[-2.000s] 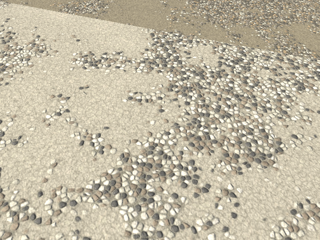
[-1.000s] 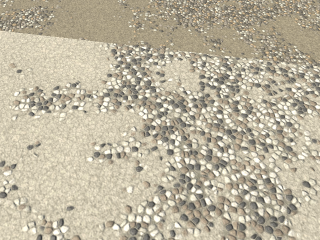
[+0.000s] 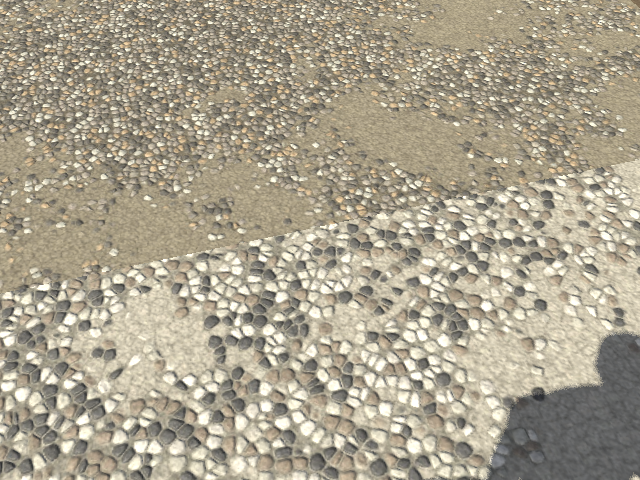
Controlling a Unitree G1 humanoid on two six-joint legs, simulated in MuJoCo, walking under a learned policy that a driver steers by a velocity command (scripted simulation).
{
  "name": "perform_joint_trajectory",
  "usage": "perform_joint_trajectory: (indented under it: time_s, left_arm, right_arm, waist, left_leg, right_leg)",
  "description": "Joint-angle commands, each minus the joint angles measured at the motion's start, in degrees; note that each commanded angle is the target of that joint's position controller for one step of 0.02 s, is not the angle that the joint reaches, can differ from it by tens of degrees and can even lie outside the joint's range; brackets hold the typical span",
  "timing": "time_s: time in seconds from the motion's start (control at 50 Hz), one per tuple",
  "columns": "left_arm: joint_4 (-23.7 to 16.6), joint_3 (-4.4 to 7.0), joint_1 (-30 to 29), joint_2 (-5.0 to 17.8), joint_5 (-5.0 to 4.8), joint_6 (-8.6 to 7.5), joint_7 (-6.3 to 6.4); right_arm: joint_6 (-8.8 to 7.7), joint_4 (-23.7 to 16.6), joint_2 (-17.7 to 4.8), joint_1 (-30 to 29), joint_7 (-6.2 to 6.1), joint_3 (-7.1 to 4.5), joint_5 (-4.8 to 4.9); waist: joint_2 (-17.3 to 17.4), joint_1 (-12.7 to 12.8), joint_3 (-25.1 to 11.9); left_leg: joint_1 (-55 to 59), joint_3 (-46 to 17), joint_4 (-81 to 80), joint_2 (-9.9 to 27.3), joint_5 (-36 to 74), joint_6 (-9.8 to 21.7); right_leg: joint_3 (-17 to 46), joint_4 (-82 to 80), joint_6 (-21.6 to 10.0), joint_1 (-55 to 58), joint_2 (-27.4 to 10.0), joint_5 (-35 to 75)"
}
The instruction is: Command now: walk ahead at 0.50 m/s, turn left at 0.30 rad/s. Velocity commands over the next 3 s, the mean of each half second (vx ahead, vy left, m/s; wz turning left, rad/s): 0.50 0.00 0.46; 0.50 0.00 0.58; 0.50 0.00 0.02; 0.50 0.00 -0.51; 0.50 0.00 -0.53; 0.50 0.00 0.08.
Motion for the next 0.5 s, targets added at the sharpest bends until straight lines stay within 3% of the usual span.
perform_joint_trajectory:
  time_s: [0.02, 0.04, 0.06, 0.08, 0.1, 0.12, 0.16, 0.2, 0.26, 0.32, 0.4, 0.42, 0.46, 0.48, 0.5]
  left_arm:
    - [-5.9, 0.83, 1.6, 5.5, -2.03, -1.1, -0.1]
    - [-6.2, 1.29, 0.8, 7.3, -0.62, -1.54, -0.64]
    - [-7.8, 1.07, -3.6, 7.3, 0.08, -1.77, -0.98]
    - [-8.6, 0.89, -6.7, 7.7, -0.1, -2.26, -1.35]
    - [-9.1, 0.86, -7.8, 7.1, -0.1, -2.05, -1.55]
    - [-9.6, 0.67, -7.6, 6.5, 0.45, -1.14, -1.61]
    - [-9.8, 0.13, -6.5, 4.9, 1.04, 0.63, -1.88]
    - [-11.2, -0.15, -9.3, 4.4, 0.99, 1.31, -2.01]
    - [-14.3, -0.41, -17.7, 4.3, 0.74, 1.49, -2.15]
    - [-16.2, -0.79, -23.3, 3.9, 0.29, 1.37, -2.44]
    - [-18.7, -1.21, -29.1, 4.3, -0.25, 0.66, -2.56]
    - [-19.1, -1.21, -29.4, 4.7, -0.37, 0.39, -2.53]
    - [-18.4, -0.76, -25.3, 6.3, -0.57, -0.14, -2.27]
    - [-17.0, -0.25, -20.5, 7.5, -0.66, -0.45, -1.84]
    - [-15.2, 0.45, -13.6, 9.0, -0.4, -1.13, -1.19]
  right_arm:
    - [-0.67, 3.2, -16.8, 25.4, -1.62, -5.46, -1.73]
    - [0.05, 3.5, -14.5, 21.4, -0.75, -5.11, 0.81]
    - [0.21, 2.5, -13.3, 15.5, -0.45, -4.88, 1.8]
    - [0.34, 1.7, -10.0, 12.5, -0.35, -4.16, 1.45]
    - [0.26, 1.9, -8.3, 11.6, -0.52, -3.65, 1.11]
    - [0.01, 2.4, -7.4, 11.4, -0.84, -3.26, 1.23]
    - [-0.91, 2.9, -8.5, 12.7, -0.93, -3.43, 1.37]
    - [-1.27, 3.3, -10.0, 14.3, -0.99, -3.91, 1.54]
    - [-1.03, 3.6, -10.4, 17.6, -1.12, -4.17, 1.73]
    - [-0.66, 3.9, -10.7, 21.2, -1.37, -4.5, 1.72]
    - [-0.23, 3.5, -11.1, 24.0, -1.99, -4.69, 0.8]
    - [-0.19, 3.1, -11.4, 23.7, -2.2, -4.79, 0.56]
    - [-0.23, 1.8, -12.4, 20.4, -2.58, -5.09, 0.36]
    - [-0.42, 1.1, -13.0, 18.6, -2.46, -5.2, 0.34]
    - [-0.82, 0.9, -12.8, 17.4, -2.0, -5.08, 0.84]
  waist:
    - [9.0, -10.1, -17.0]
    - [8.9, -7.2, -18.2]
    - [4.5, -5.2, -9.2]
    - [0.1, -4.6, -4.2]
    - [-1.8, -3.1, -0.6]
    - [-1.5, -1.4, 0.5]
    - [0.4, -0.5, -0.7]
    - [1.3, -0.9, -0.6]
    - [2.1, -3.5, 0.8]
    - [3.0, -6.2, -0.3]
    - [3.6, -8.3, -0.8]
    - [3.9, -8.1, -0.9]
    - [4.7, -5.2, -1.7]
    - [4.8, -2.9, -3.4]
    - [2.4, 0.8, -6.9]
  left_leg:
    - [41.7, -31.0, -3.2, 17.8, -2.0, 13.4]
    - [43.2, -49.7, -12.1, 22.1, 0.9, 16.9]
    - [35.4, -42.0, -13.4, 20.4, -5.4, 15.6]
    - [27.8, -35.9, -15.4, 18.6, -4.9, 13.9]
    - [21.6, -31.5, -17.0, 15.9, -1.6, 11.8]
    - [17.2, -28.0, -17.9, 13.3, 2.2, 10.3]
    - [14.1, -23.9, -18.7, 10.6, 7.8, 9.7]
    - [12.8, -21.7, -19.7, 9.0, 9.3, 9.6]
    - [14.2, -21.3, -20.2, 7.2, 9.5, 7.6]
    - [19.1, -21.9, -17.6, 6.4, 12.5, 5.4]
    - [25.2, -25.0, -13.1, 7.7, 18.6, 5.2]
    - [25.9, -26.0, -11.9, 8.3, 19.6, 4.9]
    - [24.0, -27.7, -9.0, 8.8, 21.0, 3.0]
    - [22.1, -27.9, -5.3, 8.0, 24.4, 1.9]
    - [19.4, -25.9, 3.3, 5.0, 25.0, 0.4]
  right_leg:
    - [-5.2, 52.7, 3.4, -29.9, -5.6, 33.7]
    - [1.3, 61.4, 3.2, -41.5, 0.3, -1.1]
    - [5.0, 61.2, 2.7, -46.0, -4.4, 3.1]
    - [4.3, 57.7, 2.8, -46.0, -6.9, 6.7]
    - [3.9, 53.5, 3.1, -44.3, -8.6, 7.5]
    - [3.7, 50.1, 4.1, -41.8, -9.7, 7.8]
    - [2.3, 45.9, 5.8, -39.1, -10.3, 8.2]
    - [0.9, 41.0, 7.3, -40.3, -10.7, 11.0]
    - [-0.2, 30.9, 9.1, -43.7, -10.9, 18.5]
    - [-0.1, 23.4, 9.5, -44.8, -9.7, 24.0]
    - [0.1, 16.9, 8.7, -45.0, -7.5, 23.1]
    - [0.6, 15.2, 8.3, -43.6, -7.0, 22.0]
    - [1.4, 10.6, 6.8, -35.3, -6.0, 18.6]
    - [1.0, 8.9, 5.9, -27.8, -4.6, 16.4]
    - [1.6, 5.0, 4.3, -17.5, -5.3, 17.8]
Next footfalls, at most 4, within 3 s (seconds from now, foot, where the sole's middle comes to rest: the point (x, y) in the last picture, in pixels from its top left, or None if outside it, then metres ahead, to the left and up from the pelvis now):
0.52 right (377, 474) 0.48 -0.06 -0.76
1.04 left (223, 406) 0.61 0.27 -0.76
1.60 right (221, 278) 0.94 0.32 -0.76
2.10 left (136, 208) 1.16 0.59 -0.76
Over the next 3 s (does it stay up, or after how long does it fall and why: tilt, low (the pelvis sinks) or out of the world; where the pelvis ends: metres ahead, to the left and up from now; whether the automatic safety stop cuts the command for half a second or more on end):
stays up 1.48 0.44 0.02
